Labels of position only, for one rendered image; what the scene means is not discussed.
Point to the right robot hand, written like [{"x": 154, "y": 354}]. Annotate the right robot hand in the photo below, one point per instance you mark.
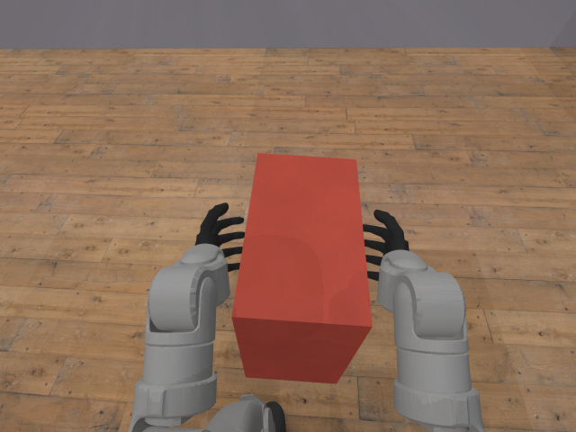
[{"x": 393, "y": 237}]

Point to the left robot forearm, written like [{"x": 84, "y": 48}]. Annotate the left robot forearm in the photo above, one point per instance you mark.
[{"x": 177, "y": 381}]

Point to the left robot hand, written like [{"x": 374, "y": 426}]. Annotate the left robot hand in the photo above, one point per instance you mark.
[{"x": 210, "y": 228}]

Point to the robot left shin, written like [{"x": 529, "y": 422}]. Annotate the robot left shin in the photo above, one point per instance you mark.
[{"x": 252, "y": 397}]

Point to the left robot foot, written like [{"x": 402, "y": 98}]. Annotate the left robot foot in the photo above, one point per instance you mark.
[{"x": 278, "y": 416}]

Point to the carton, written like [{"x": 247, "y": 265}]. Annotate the carton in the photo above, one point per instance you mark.
[{"x": 302, "y": 304}]

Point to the right robot forearm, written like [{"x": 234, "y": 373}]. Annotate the right robot forearm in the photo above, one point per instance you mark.
[{"x": 433, "y": 386}]

